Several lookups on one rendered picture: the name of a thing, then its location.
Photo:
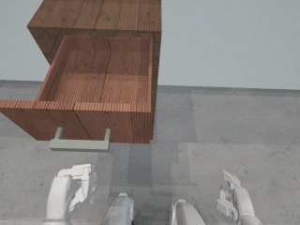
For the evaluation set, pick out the drawer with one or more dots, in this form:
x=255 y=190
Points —
x=93 y=83

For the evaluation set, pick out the left robot hand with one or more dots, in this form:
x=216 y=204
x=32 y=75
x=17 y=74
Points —
x=80 y=181

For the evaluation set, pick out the robot thigh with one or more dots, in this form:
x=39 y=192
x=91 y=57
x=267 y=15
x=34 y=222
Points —
x=120 y=211
x=183 y=213

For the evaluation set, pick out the robot left thigh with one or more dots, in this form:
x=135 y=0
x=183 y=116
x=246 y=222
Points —
x=120 y=211

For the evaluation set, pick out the handle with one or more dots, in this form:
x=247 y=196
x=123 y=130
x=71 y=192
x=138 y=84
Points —
x=63 y=145

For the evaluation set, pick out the right robot hand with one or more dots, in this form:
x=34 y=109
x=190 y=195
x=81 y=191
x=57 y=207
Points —
x=238 y=203

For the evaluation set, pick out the cabinet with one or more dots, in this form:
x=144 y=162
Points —
x=100 y=18

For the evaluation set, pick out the robot right thigh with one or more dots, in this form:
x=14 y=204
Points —
x=183 y=213

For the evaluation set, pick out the right robot forearm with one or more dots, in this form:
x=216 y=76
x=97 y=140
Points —
x=248 y=220

